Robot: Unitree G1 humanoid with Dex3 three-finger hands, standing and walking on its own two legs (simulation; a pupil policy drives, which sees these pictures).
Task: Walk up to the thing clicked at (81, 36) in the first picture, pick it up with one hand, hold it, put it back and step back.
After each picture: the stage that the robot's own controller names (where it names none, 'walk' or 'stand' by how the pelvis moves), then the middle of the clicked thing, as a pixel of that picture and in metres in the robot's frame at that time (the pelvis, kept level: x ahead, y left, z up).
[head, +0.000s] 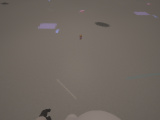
stand; (80, 37) +1.98 +0.30 -0.72
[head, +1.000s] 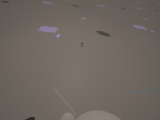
walk; (82, 44) +1.85 +0.16 -0.70
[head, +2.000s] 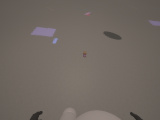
walk; (84, 54) +1.23 +0.08 -0.70
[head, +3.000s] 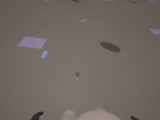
walk; (77, 73) +0.80 +0.14 -0.71
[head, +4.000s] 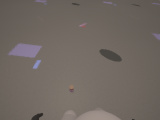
walk; (71, 88) +0.53 +0.19 -0.71
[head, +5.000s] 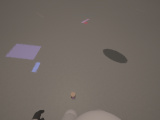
stand; (73, 95) +0.37 +0.15 -0.71
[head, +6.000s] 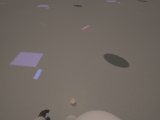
stand; (73, 102) +0.34 +0.19 -0.72
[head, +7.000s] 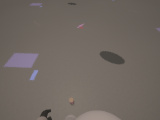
stand; (71, 101) +0.33 +0.21 -0.72
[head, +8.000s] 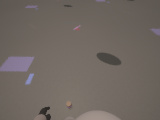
stand; (69, 104) +0.30 +0.23 -0.72
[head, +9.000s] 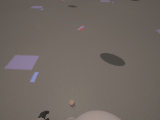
stand; (72, 103) +0.32 +0.21 -0.73
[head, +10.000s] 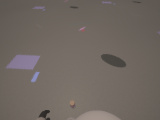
stand; (72, 103) +0.33 +0.20 -0.73
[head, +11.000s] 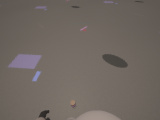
stand; (73, 103) +0.33 +0.19 -0.73
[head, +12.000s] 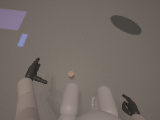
go down; (71, 74) +0.39 +0.17 -0.48
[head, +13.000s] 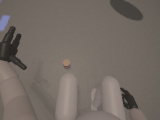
go down; (66, 64) +0.44 +0.19 -0.32
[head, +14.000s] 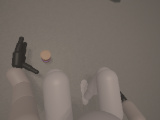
close in; (45, 56) +0.42 +0.23 -0.24
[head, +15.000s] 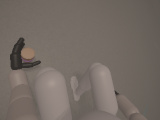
close; (27, 55) +0.42 +0.25 -0.23
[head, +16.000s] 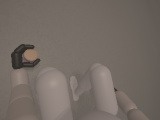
lift; (30, 56) +0.40 +0.24 -0.23
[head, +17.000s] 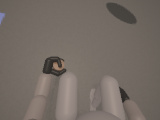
lift; (58, 67) +0.34 +0.23 -0.09
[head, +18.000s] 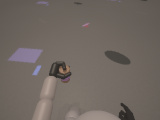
hold; (64, 74) +0.33 +0.18 +0.04
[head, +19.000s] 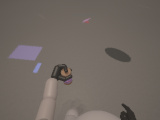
hold; (66, 76) +0.33 +0.17 -0.01
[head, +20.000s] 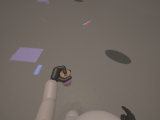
crouch; (66, 78) +0.32 +0.18 -0.01
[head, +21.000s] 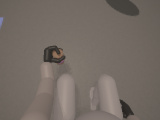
crouch; (58, 57) +0.44 +0.19 -0.11
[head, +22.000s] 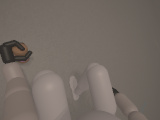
lower; (21, 54) +0.42 +0.27 -0.23
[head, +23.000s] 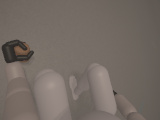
lower; (23, 53) +0.42 +0.27 -0.23
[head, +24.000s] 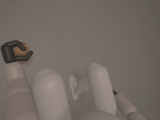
lower; (22, 53) +0.42 +0.27 -0.23
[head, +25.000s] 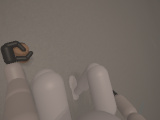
lower; (22, 54) +0.42 +0.27 -0.23
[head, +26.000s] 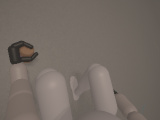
draw back; (26, 54) +0.41 +0.26 -0.23
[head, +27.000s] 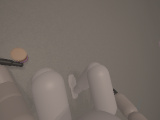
withdraw; (20, 56) +0.40 +0.27 -0.23
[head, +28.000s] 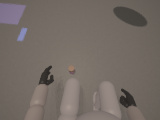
walk; (71, 69) +0.42 +0.18 -0.42
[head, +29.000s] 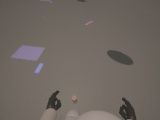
stand; (74, 98) +0.35 +0.16 -0.66
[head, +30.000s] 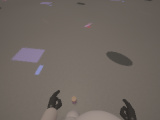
stand; (74, 100) +0.36 +0.17 -0.67
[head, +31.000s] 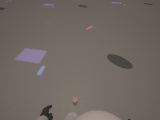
stand; (74, 100) +0.36 +0.16 -0.70
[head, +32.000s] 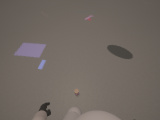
walk; (76, 92) +0.40 +0.15 -0.71
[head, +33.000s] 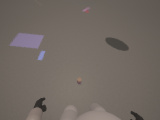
walk; (79, 80) +0.52 +0.09 -0.71
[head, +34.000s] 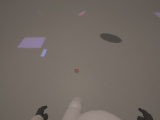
walk; (76, 69) +0.77 +0.27 -0.69
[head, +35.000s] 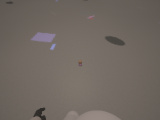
stand; (80, 62) +1.01 +0.19 -0.71
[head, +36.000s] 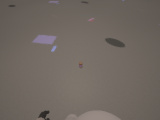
stand; (80, 64) +1.01 +0.18 -0.72
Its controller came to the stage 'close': yes
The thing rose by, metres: 0.70
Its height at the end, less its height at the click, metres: +0.00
